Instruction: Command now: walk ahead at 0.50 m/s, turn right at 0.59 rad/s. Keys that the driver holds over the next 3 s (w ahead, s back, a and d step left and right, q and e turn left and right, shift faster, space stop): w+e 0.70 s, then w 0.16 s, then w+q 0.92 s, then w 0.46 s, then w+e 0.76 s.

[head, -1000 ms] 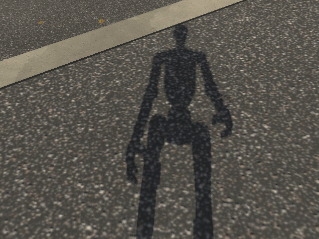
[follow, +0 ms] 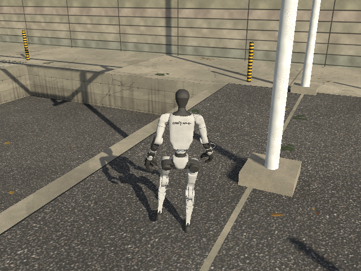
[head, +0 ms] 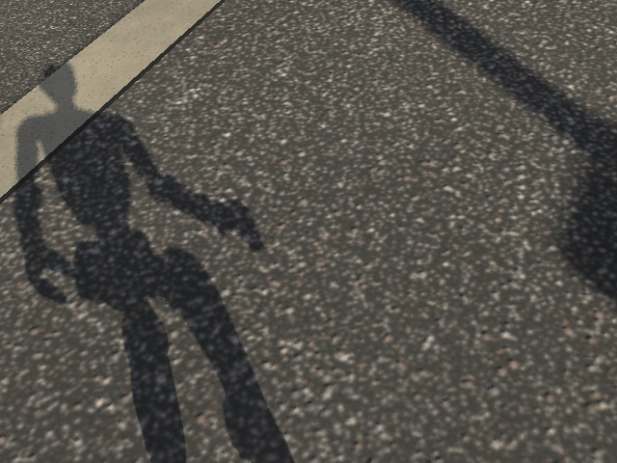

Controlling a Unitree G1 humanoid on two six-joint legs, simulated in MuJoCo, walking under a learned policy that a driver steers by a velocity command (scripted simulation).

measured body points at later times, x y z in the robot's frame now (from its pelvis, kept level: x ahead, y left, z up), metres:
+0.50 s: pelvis +0.29 +0.05 +0.00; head +0.31 +0.04 +0.45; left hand +0.51 +0.27 -0.10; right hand +0.26 -0.24 -0.12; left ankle +0.30 +0.15 -0.75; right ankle +0.30 -0.12 -0.67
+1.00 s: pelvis +0.52 -0.12 +0.00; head +0.54 -0.14 +0.45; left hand +0.74 +0.07 -0.10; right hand +0.51 -0.42 -0.12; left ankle +0.66 +0.01 -0.66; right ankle +0.49 -0.18 -0.75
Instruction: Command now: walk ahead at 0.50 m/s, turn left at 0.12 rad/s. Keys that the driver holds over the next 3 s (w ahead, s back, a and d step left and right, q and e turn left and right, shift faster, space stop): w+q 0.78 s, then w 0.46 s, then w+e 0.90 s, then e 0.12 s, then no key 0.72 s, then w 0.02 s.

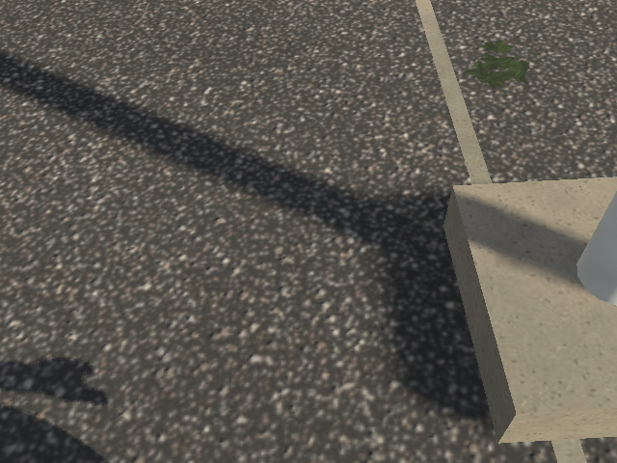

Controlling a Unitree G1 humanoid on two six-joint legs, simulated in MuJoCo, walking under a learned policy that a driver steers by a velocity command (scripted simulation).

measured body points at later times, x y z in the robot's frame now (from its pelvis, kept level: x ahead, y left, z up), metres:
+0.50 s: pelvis +0.29 +0.09 -0.01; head +0.33 +0.11 +0.44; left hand +0.37 +0.39 -0.11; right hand +0.47 -0.16 -0.11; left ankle +0.31 +0.16 -0.74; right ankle +0.31 -0.08 -0.66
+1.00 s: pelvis +0.58 +0.12 +0.00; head +0.60 +0.12 +0.45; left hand +0.50 +0.40 -0.11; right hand +0.84 -0.03 -0.11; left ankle +0.52 +0.26 -0.67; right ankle +0.63 +0.03 -0.74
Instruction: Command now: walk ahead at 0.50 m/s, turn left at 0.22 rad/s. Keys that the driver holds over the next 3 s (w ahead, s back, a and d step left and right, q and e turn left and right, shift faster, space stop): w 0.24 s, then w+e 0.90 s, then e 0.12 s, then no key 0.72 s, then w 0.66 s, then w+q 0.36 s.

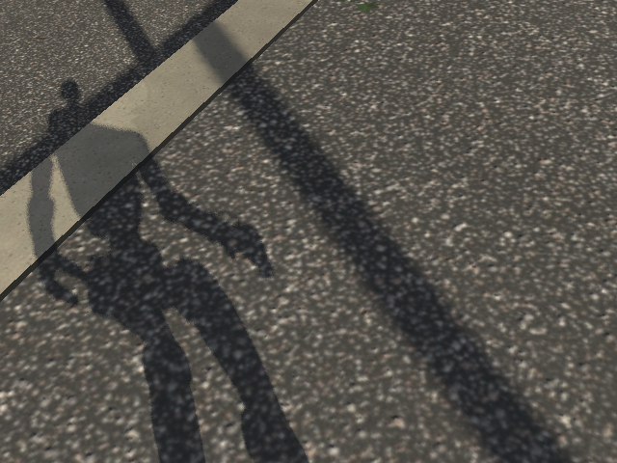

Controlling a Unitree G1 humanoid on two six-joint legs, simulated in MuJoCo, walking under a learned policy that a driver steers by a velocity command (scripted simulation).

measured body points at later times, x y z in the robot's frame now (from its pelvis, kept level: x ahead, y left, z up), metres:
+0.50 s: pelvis +0.27 +0.06 +0.00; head +0.29 +0.07 +0.45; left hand +0.39 +0.34 -0.12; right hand +0.34 -0.22 -0.11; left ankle +0.26 +0.15 -0.74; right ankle +0.30 -0.11 -0.66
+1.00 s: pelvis +0.53 -0.03 +0.00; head +0.57 -0.06 +0.45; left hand +0.72 +0.20 -0.11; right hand +0.59 -0.34 -0.10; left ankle +0.60 +0.14 -0.66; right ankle +0.54 -0.10 -0.74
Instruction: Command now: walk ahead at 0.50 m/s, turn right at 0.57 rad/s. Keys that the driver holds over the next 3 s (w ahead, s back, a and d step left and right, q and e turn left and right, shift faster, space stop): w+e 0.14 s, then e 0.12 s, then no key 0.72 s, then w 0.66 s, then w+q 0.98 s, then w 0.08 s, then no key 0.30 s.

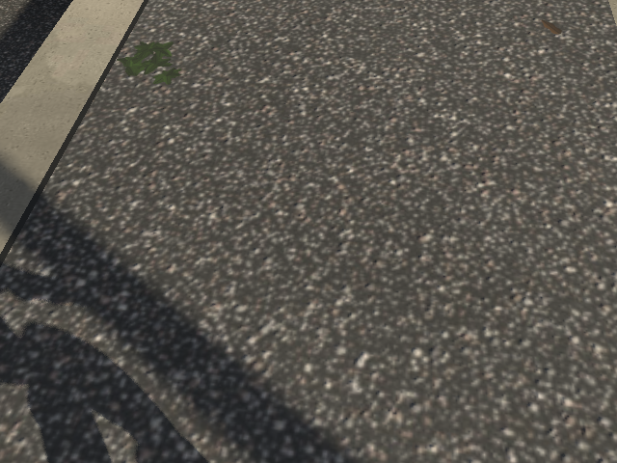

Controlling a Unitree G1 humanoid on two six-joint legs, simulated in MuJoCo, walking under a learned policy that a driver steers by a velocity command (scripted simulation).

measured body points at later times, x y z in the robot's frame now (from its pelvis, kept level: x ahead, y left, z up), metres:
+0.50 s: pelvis +0.22 +0.05 +0.00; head +0.27 +0.05 +0.44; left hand +0.42 +0.29 -0.11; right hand +0.30 -0.23 -0.11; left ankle +0.32 +0.14 -0.74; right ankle +0.19 -0.09 -0.69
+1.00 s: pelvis +0.28 +0.02 -0.01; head +0.28 +0.01 +0.44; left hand +0.48 +0.21 -0.11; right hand +0.31 -0.27 -0.14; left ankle +0.32 +0.14 -0.74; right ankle +0.24 -0.10 -0.74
